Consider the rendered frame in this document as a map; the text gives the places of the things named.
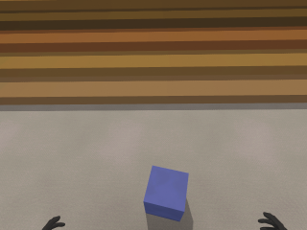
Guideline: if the left robot hand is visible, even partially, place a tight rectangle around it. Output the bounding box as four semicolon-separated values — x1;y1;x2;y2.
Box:
42;216;65;230

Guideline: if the carton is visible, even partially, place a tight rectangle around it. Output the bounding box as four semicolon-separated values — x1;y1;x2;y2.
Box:
143;165;189;221

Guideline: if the right robot hand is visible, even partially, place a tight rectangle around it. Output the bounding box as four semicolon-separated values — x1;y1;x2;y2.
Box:
258;212;287;230

